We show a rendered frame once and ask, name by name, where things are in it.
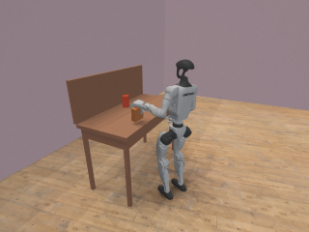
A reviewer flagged left robot hand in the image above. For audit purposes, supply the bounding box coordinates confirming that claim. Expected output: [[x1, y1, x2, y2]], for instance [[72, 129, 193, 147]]
[[130, 100, 145, 115]]

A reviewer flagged table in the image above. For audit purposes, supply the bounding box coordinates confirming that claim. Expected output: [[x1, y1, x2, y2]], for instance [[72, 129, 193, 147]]
[[66, 65, 174, 207]]

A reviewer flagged left robot thigh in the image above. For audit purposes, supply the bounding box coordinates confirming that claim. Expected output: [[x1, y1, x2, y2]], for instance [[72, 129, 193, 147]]
[[156, 130, 174, 169]]

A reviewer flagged robot left forearm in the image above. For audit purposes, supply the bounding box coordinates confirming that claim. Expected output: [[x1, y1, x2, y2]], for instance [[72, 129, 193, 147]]
[[141, 102, 161, 116]]

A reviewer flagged robot right upper arm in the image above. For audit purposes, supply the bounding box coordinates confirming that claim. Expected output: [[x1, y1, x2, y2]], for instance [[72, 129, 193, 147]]
[[190, 84, 198, 111]]

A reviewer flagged right robot hand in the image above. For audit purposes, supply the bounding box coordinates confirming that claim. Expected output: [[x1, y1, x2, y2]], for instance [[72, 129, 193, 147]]
[[165, 115, 174, 124]]

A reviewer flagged robot left foot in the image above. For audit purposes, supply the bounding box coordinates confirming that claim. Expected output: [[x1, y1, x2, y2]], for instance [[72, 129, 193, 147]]
[[157, 185, 173, 200]]

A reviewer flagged sponge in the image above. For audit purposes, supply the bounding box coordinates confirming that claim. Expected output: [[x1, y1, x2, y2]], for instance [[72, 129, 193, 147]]
[[131, 106, 144, 122]]

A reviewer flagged robot left upper arm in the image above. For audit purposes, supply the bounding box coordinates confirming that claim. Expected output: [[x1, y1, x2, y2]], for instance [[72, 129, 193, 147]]
[[156, 85, 179, 119]]

